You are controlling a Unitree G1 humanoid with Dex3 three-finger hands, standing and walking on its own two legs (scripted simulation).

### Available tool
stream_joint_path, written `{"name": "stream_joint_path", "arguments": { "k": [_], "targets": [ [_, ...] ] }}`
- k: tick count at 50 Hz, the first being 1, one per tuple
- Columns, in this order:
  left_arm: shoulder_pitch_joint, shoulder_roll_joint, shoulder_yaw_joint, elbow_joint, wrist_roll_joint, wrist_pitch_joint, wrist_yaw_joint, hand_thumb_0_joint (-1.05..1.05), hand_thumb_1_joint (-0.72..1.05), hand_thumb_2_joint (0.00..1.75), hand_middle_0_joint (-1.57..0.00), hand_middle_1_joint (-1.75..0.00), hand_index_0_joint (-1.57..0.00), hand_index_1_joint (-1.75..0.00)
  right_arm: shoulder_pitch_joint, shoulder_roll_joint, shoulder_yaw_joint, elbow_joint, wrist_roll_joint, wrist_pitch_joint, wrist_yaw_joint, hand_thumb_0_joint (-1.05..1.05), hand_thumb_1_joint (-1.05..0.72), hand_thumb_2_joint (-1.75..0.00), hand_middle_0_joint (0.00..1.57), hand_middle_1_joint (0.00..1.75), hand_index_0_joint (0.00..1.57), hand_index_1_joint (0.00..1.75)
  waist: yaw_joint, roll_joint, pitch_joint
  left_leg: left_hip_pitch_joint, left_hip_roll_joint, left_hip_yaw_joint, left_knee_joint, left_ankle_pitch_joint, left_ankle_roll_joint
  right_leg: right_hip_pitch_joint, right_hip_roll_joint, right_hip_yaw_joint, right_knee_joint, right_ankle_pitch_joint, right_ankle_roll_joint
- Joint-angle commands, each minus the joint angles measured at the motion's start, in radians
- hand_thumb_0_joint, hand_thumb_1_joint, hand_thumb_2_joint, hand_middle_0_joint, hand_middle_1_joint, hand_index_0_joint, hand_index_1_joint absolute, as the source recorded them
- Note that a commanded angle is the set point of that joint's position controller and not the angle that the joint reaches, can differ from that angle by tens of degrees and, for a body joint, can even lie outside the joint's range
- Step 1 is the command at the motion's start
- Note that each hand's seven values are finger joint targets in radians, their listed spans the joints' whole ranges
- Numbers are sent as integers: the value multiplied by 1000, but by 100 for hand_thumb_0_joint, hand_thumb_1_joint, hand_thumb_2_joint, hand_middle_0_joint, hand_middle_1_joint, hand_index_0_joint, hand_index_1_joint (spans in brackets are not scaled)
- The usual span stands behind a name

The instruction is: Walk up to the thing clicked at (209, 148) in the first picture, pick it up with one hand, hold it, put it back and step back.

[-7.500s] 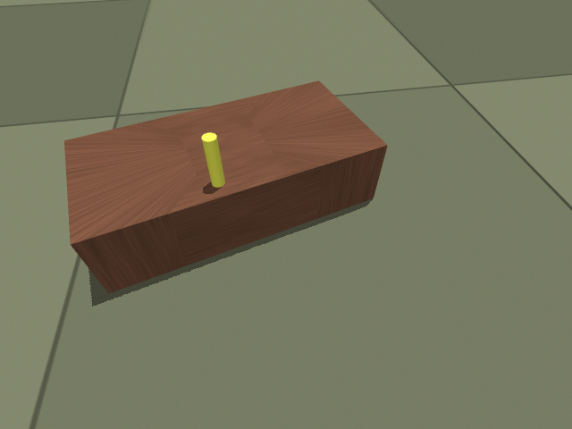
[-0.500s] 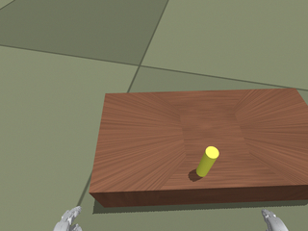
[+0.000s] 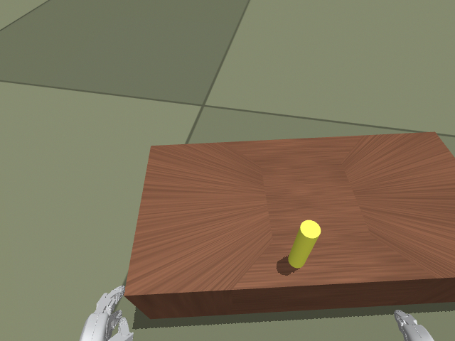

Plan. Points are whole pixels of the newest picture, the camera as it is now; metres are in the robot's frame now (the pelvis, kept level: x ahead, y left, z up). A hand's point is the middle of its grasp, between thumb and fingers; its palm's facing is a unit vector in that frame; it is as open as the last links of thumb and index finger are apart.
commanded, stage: go down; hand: right
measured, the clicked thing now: (302, 246) +0.42 -0.19 -0.29
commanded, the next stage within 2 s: approach in 1.96 s
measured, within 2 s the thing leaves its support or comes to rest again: neither
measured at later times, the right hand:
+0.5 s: hand (405, 331) +0.18 -0.29 -0.08, palm faces +0.15 +0.94 -0.31, open 17.4 cm
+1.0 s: hand (421, 269) +0.28 -0.34 -0.06, palm faces +0.15 +0.97 -0.17, open 17.6 cm
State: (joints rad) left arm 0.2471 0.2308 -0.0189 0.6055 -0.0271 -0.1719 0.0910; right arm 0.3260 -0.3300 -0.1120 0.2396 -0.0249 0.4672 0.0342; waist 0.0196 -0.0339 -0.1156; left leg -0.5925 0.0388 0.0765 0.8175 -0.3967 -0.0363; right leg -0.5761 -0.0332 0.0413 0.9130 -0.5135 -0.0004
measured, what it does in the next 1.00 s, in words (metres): stands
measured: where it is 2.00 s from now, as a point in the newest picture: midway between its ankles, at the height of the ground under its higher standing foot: outside the picture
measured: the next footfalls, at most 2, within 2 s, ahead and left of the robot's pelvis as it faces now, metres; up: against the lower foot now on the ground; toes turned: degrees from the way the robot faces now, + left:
none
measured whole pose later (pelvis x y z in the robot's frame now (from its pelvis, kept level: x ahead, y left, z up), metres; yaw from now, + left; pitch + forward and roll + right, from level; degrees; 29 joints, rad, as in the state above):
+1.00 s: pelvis -0.04 +0.00 -0.03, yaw +1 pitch +16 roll +3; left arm 0.31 0.29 -0.02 0.71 0.01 -0.21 0.10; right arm -0.31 -0.66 -0.52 0.98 0.06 -0.11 0.43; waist 0.06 0.02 -0.07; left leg -0.87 0.04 0.07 0.98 -0.39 -0.02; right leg -0.85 -0.03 0.04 1.08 -0.51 0.00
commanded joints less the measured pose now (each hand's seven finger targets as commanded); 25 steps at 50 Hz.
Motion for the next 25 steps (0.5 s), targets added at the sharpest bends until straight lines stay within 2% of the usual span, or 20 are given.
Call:
{"name": "stream_joint_path", "arguments": {
  "k": [1, 6, 7, 8, 10, 11, 12, 13, 14, 15, 17, 18, 19, 20, 21, 22, 25],
  "targets": [
    [-27, 148, 61, -155, 3, -65, 30, 0, 90, 90, -19, -30, -19, -30, -3, -178, -79, -206, -14, -12, -14, 0, 53, -5, 5, 5, 5, 5, 3, -58, -137, 98, -44, 15, -49, 240, 37, 33, 14, 9, -123, 432, 16],
    [-19, 150, 62, -161, 6, -83, 46, 0, 89, 90, -20, -30, -19, -30, 14, -214, -119, -258, -10, -3, -14, 0, 53, -6, 4, 6, 5, 6, 0, -65, -168, 94, -40, 15, -34, 251, 39, 26, 18, 10, -99, 425, 12],
    [-24, 142, 53, -165, 5, -84, 49, 0, 89, 90, -19, -30, -19, -30, 38, -192, -104, -234, -6, 0, -9, 0, 53, -6, 4, 5, 5, 5, 0, -49, -144, 85, -41, 15, -35, 236, 36, 9, 20, 9, -98, 404, 10],
    [-17, 145, 57, -167, 8, -88, 53, 0, 90, 90, -19, -30, -19, -30, 30, -197, -110, -249, -7, 1, -6, 0, 55, -5, 4, 6, 5, 6, 8, -65, -159, 74, -42, 16, -28, 234, 38, 13, 17, 13, -93, 411, 12],
    [-17, 150, 58, -162, 7, -95, 60, 0, 89, 90, -19, -30, -19, -30, 17, -212, -128, -268, 1, -1, -4, 0, 54, -6, 4, 6, 5, 6, 3, -53, -142, 67, -42, 17, -35, 201, 37, -7, 19, 12, -98, 347, 8],
    [-26, 144, 52, -169, 6, -98, 63, 0, 89, 90, -20, -30, -20, -30, 28, -203, -123, -251, 1, 0, 1, 0, 52, -6, 5, 5, 5, 5, 4, -44, -115, 53, -43, 16, -45, 158, 35, -28, 22, 10, -104, 280, 3],
    [-25, 149, 56, -163, 6, -103, 68, 0, 89, 90, -20, -30, -19, -30, 22, -223, -139, -264, 3, -2, 3, 0, 53, -6, 4, 6, 5, 6, 4, -50, -119, 58, -37, 12, -51, 152, 35, -33, 26, 2, -100, 255, 0],
    [-29, 144, 50, -168, 7, -109, 73, 0, 89, 90, -20, -30, -19, -30, 0, -216, -139, -248, 4, -4, 5, 0, 53, -6, 4, 6, 5, 6, 16, -27, -113, 50, -40, 11, -56, 133, 32, -45, 26, 4, -102, 227, -5],
    [-23, 147, 52, -161, 8, -115, 76, 0, 90, 90, -19, -30, -19, -30, -50, -237, -147, -280, 3, -12, 7, 0, 54, -6, 4, 6, 4, 6, 21, -53, -123, 40, -39, 9, -51, 127, 33, -39, 26, 6, -103, 217, -3],
    [-29, 148, 46, -153, 8, -120, 80, 0, 90, 90, -20, -30, -20, -30, -99, -257, -165, -267, 8, -23, 9, 0, 51, -6, 4, 5, 5, 5, 23, -60, -103, 25, -37, 6, -51, 107, 34, -47, 23, 8, -104, 192, -4],
    [-15, 154, 49, -133, 12, -132, 91, 0, 89, 90, -20, -30, -20, -30, -179, -284, -185, -248, 13, -53, 18, 0, 54, -6, 4, 6, 4, 6, 35, -62, -121, 18, -35, 3, -34, 133, 35, -33, 21, 14, -97, 225, -3],
    [-11, 154, 47, -115, 14, -136, 95, 0, 89, 89, -20, -30, -20, -30, -215, -313, -210, -214, 19, -72, 23, 0, 53, -5, 5, 5, 5, 5, 37, -58, -118, 9, -35, 2, -31, 132, 34, -42, 21, 14, -87, 221, -6],
    [-12, 155, 46, -108, 15, -142, 100, 0, 89, 90, -20, -30, -20, -30, -241, -321, -223, -183, 24, -90, 28, 0, 55, -6, 4, 6, 5, 6, 42, -47, -106, 3, -33, -1, -36, 112, 33, -54, 23, 11, -86, 192, -8],
    [-8, 155, 43, -93, 15, -146, 105, 0, 89, 90, -20, -30, -20, -30, -271, -351, -253, -144, 34, -105, 39, 0, 54, -6, 4, 6, 4, 6, 33, -57, -110, 10, -27, -5, -30, 123, 35, -57, 24, 8, -79, 204, -8],
    [-6, 161, 45, -85, 16, -148, 109, 0, 89, 90, -20, -30, -20, -30, -323, -381, -275, -134, 41, -127, 49, 0, 54, -6, 4, 6, 4, 6, 37, -66, -126, 17, -25, -12, -34, 124, 34, -57, 27, 6, -75, 198, -11],
    [-9, 159, 40, -70, 18, -149, 109, 0, 89, 89, -20, -30, -20, -30, -370, -376, -280, -86, 53, -146, 64, 0, 53, -5, 4, 5, 5, 5, 39, -62, -122, 11, -25, -10, -32, 111, 32, -65, 25, 8, -75, 179, -11],
    [-9, 176, 43, -54, 17, -148, 109, 0, 89, 89, -20, -30, -20, -29, -446, -428, -311, 38, 62, -190, 118, 0, 53, -5, 4, 5, 5, 5, 34, -86, -139, 19, -20, -16, -33, 102, 36, -79, 27, 4, -79, 165, -12]
  ]
}}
